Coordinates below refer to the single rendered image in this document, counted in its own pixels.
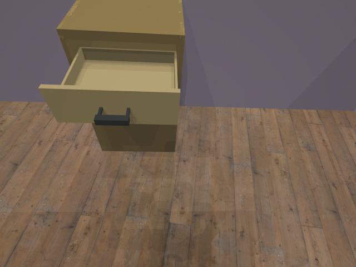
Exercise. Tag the drawer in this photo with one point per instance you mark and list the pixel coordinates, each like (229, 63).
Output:
(116, 79)

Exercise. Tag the cabinet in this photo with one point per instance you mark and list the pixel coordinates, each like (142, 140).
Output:
(127, 24)

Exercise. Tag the handle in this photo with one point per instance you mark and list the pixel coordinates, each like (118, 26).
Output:
(112, 120)

